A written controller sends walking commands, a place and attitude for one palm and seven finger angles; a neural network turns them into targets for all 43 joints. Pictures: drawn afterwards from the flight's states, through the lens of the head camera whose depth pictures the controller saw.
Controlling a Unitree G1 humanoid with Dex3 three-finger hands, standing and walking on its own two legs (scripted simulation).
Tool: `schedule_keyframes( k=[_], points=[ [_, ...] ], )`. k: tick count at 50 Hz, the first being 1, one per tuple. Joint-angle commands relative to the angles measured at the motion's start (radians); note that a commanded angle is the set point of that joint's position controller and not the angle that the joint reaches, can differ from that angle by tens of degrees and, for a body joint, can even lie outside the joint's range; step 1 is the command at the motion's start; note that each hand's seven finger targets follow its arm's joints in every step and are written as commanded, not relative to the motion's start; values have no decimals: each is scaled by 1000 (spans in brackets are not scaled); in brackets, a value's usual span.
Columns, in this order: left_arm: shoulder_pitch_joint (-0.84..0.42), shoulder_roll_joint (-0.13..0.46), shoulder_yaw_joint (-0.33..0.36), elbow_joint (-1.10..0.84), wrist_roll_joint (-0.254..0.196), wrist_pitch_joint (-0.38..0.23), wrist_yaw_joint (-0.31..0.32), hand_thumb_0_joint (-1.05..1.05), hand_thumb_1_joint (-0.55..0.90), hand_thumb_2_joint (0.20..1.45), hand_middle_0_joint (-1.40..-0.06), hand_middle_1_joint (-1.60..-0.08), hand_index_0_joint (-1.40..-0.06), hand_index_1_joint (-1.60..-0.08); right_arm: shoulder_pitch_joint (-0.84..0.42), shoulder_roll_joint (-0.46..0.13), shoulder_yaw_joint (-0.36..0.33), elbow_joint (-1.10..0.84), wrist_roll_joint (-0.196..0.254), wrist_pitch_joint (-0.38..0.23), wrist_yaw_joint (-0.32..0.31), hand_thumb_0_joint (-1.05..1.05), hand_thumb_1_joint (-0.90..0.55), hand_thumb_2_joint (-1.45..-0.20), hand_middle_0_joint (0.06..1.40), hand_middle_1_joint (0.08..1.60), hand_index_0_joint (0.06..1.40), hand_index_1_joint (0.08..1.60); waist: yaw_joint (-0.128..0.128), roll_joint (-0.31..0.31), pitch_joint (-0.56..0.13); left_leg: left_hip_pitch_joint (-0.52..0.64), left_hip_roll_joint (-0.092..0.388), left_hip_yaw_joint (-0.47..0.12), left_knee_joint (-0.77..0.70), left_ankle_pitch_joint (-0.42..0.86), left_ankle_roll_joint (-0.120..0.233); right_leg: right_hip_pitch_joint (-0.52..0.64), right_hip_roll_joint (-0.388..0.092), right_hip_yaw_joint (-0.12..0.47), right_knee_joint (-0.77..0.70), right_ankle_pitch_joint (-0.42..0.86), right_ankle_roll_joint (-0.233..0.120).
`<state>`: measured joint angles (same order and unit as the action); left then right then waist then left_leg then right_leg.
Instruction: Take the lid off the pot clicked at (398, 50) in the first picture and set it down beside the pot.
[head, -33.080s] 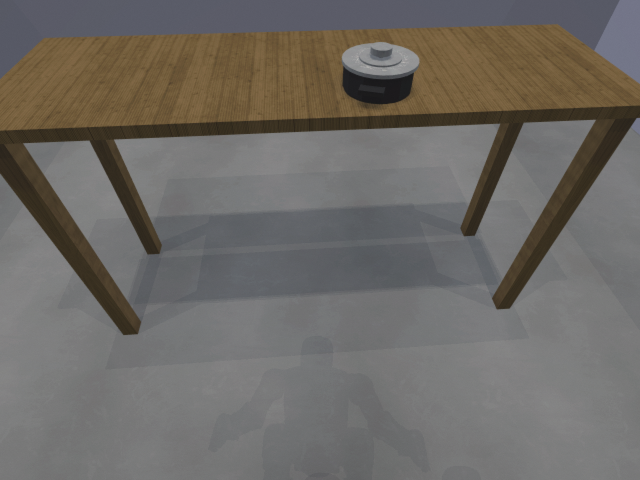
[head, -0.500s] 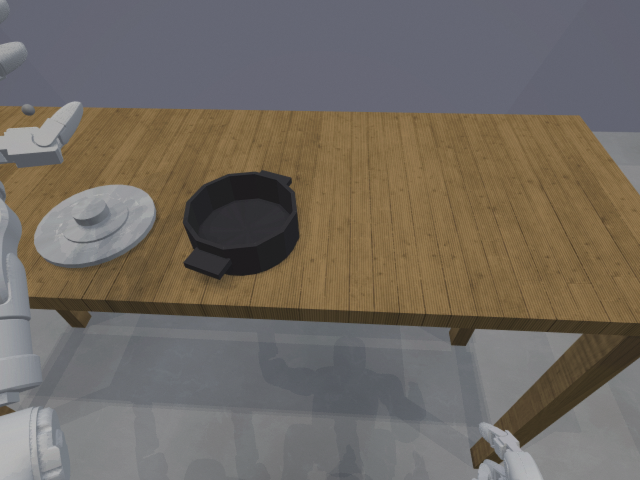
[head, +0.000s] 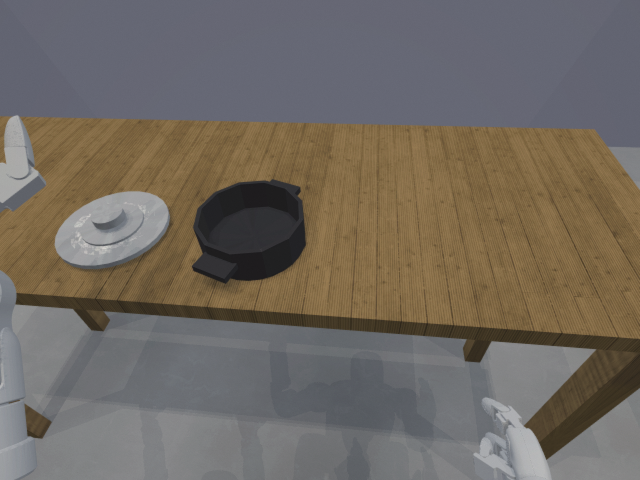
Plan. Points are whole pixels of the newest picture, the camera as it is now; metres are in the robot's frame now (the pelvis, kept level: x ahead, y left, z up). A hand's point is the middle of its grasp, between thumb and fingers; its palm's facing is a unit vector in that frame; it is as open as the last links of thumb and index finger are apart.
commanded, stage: draw the hand back to the body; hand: left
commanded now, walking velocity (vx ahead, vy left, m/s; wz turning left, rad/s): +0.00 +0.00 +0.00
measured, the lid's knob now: (108, 216) +0.43 +0.38 +0.10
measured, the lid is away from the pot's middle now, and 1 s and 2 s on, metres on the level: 0.22 0.22 0.22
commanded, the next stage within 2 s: step back with the hand held close in 0.90 s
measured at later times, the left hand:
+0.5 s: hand out of the picture +0.21 +0.28 +0.29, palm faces +0.51 -0.83 -0.22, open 7.4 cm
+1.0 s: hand out of the picture +0.15 +0.27 +0.28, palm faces +0.52 -0.81 -0.25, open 7.4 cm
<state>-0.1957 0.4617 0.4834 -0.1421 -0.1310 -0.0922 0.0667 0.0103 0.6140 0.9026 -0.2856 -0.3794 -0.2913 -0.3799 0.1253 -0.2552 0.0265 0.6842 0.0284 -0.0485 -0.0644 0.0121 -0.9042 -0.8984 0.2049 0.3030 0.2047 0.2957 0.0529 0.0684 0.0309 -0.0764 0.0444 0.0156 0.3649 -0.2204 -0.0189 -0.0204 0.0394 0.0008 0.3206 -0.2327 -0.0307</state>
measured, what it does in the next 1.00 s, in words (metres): stands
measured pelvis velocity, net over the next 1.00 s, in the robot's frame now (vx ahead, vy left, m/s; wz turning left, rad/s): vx -0.03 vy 0.03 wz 0.01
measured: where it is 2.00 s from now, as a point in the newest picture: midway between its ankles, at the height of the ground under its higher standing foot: outside the picture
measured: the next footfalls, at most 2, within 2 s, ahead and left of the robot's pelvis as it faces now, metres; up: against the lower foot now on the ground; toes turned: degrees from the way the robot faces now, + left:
left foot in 1.76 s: -0.07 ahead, +0.17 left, +0.00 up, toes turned -2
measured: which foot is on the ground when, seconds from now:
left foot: down 0.00-1.00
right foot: down 0.00-1.00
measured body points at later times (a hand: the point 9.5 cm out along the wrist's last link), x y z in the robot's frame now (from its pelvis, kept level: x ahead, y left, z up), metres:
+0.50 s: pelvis -0.01 +0.02 +0.00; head -0.04 +0.01 +0.45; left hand +0.18 +0.32 +0.30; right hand +0.18 -0.19 -0.09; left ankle -0.01 +0.14 -0.75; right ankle -0.03 -0.10 -0.75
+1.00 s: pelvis -0.03 +0.03 +0.00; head -0.06 +0.02 +0.45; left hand +0.12 +0.31 +0.29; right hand +0.18 -0.17 -0.08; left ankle -0.01 +0.14 -0.75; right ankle -0.03 -0.10 -0.75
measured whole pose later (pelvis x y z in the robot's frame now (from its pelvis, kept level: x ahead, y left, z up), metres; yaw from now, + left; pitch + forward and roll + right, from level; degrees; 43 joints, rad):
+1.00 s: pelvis -0.03 +0.03 +0.00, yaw +1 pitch -7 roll -1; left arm 0.23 0.37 0.45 -0.64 -0.13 -0.10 0.08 0.01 0.89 0.90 -0.21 -0.30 -0.21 -0.30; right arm 0.13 -0.19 0.05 0.69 -0.01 -0.08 -0.06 0.01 -0.90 -0.90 0.21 0.30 0.21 0.30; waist 0.09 0.05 0.04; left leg -0.07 0.01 0.02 0.40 -0.21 0.02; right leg 0.01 0.01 0.00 0.31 -0.20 0.01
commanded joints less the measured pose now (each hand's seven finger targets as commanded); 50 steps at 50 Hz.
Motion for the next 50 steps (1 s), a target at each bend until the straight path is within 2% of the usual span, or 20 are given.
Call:
schedule_keyframes(
  k=[1,3,5,6,8,9,10,14,16,20,25,27,30,32,33,37,40,44,47,50],
  points=[
    [-242,249,74,-228,-7,-56,8,0,874,900,-207,-307,-207,-307,-128,-94,-36,-151,2,-48,-10,0,-900,-900,200,300,200,300,-7,-31,-183,115,-36,58,2,278,76,-28,-29,-12,-41,360,15],
    [-231,220,50,-288,-6,-63,8,0,900,900,-200,-300,-200,-300,-139,-88,-33,-156,-2,-55,-9,0,-900,-900,200,300,200,300,-2,33,-190,129,-36,56,-2,272,71,-35,-30,-10,-42,339,11],
    [-225,211,44,-331,-3,-65,11,0,900,900,-200,-300,-200,-300,-144,-86,-31,-157,-6,-61,-11,0,-900,-900,200,300,200,300,-1,34,-187,134,-36,49,-6,272,70,-39,-26,-12,-42,326,9],
    [-218,214,52,-343,-6,-71,14,0,900,900,-200,-300,-200,-300,-147,-83,-29,-156,-6,-63,-11,0,-900,-900,200,300,200,300,-5,5,-184,137,-32,44,-7,261,71,-41,-24,-14,-44,308,9],
    [-163,239,97,-319,-9,-66,22,0,900,900,-200,-300,-200,-300,-141,-86,-32,-149,-11,-61,-16,0,-900,-900,200,300,200,300,7,-41,-172,117,-31,39,-12,248,71,-37,-22,-16,-47,295,9],
    [-141,236,103,-317,-10,-63,21,0,900,900,-200,-300,-200,-300,-144,-84,-32,-146,-13,-60,-17,0,-900,-900,200,300,200,300,10,-23,-167,111,-31,41,-13,247,70,-34,-24,-12,-46,293,8],
    [-121,244,119,-333,-12,-66,21,0,900,900,-200,-300,-200,-300,-144,-82,-32,-148,-14,-59,-17,0,-900,-900,200,300,200,300,15,-42,-171,105,-31,38,-14,249,69,-23,-24,-14,-44,299,8],
    [-78,166,45,-398,-11,-65,8,0,900,900,-200,-300,-200,-300,-158,-74,-27,-155,-15,-62,-13,0,-900,-900,200,300,200,300,7,30,-145,112,-28,34,-22,232,64,-44,-26,-13,-52,265,5],
    [-79,154,28,-468,-10,-75,9,0,900,900,-200,-300,-200,-300,-166,-71,-25,-164,-14,-70,-10,0,-900,-900,200,300,200,300,2,26,-158,128,-27,28,-22,226,65,-44,-24,-14,-50,249,4],
    [27,199,106,-457,-16,-69,17,0,900,900,-200,-300,-200,-300,-158,-72,-30,-153,-24,-68,-15,0,-900,-900,200,300,200,300,23,-17,-138,90,-23,19,-25,202,62,-38,-24,-14,-51,221,2],
    [96,130,45,-538,-11,-73,8,0,900,900,-200,-300,-200,-300,-165,-65,-26,-160,-26,-73,-9,0,-900,-900,200,300,200,300,17,27,-123,93,-20,12,-28,205,56,-48,-25,-16,-48,214,-1],
    [130,135,51,-589,-9,-78,9,0,900,900,-200,-300,-200,-300,-168,-67,-28,-167,-29,-81,-6,0,-900,-900,200,300,200,300,19,36,-135,92,-20,8,-25,207,55,-42,-26,-16,-43,216,-2],
    [197,147,79,-581,-14,-67,11,0,900,900,-200,-300,-200,-300,-157,-64,-30,-160,-30,-75,-5,0,-900,-900,200,300,200,300,23,-11,-103,71,-16,7,-26,189,55,-51,-26,-16,-52,196,-1],
    [221,156,95,-610,-14,-74,14,0,900,900,-200,-300,-200,-300,-163,-61,-31,-165,-32,-77,-9,0,-900,-900,200,300,200,300,26,6,-104,68,-16,6,-25,170,53,-52,-27,-11,-55,179,-2],
    [210,127,63,-645,-11,-76,11,0,900,900,-200,-300,-200,-300,-165,-58,-26,-168,-32,-78,-6,0,-900,-900,200,300,200,300,20,17,-94,66,-17,0,-30,165,50,-55,-26,-15,-56,169,-4],
    [304,115,59,-693,-5,-75,12,0,900,900,-200,-300,-200,-300,-160,-56,-29,-173,-34,-89,-3,0,-900,-900,200,300,200,300,24,32,-99,74,-14,-4,-24,173,49,-60,-24,-13,-51,176,-6],
    [274,125,75,-645,-7,-66,20,0,900,900,-200,-300,-200,-300,-149,-55,-25,-159,-34,-84,-8,0,-900,-900,200,300,200,300,18,-15,-47,42,-13,-10,-36,134,47,-77,-23,-18,-63,136,-6],
    [250,99,44,-644,-4,-65,19,0,900,900,-200,-300,-200,-300,-158,-50,-23,-159,-30,-82,-14,0,-900,-900,200,300,200,300,13,9,-22,49,-13,-10,-38,92,49,-102,-27,-13,-81,87,-6],
    [274,95,33,-697,1,-72,19,0,900,900,-200,-300,-200,-300,-164,-51,-24,-167,-36,-92,-9,0,-900,-900,200,300,200,300,21,44,-70,64,-15,-16,-38,91,48,-80,-27,-10,-71,90,-8],
    [299,133,76,-709,2,-74,27,0,900,900,-200,-300,-200,-300,-158,-50,-26,-164,-40,-95,-9,0,-900,-900,200,300,200,300,33,15,-106,66,-14,-19,-30,117,46,-56,-25,-10,-61,115,-9]
  ],
)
